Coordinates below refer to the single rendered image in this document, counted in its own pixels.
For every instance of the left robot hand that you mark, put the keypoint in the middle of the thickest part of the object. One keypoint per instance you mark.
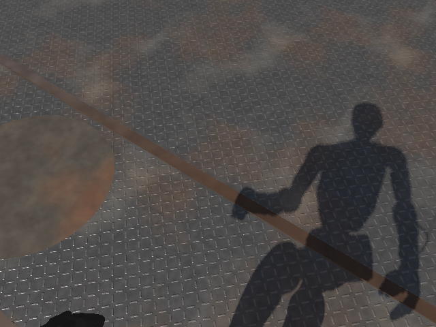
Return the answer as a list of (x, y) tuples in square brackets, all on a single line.
[(67, 319)]

